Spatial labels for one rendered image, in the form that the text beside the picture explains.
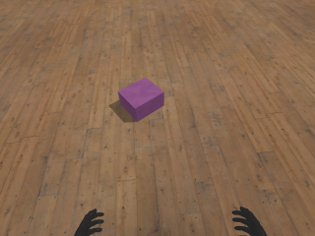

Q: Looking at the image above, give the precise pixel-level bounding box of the robot left hand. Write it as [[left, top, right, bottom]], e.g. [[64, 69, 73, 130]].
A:
[[74, 208, 104, 236]]

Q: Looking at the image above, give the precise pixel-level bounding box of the carton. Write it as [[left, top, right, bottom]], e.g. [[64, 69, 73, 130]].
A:
[[118, 78, 164, 122]]

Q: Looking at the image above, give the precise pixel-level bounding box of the robot right hand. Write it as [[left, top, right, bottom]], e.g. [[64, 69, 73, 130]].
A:
[[232, 206, 268, 236]]

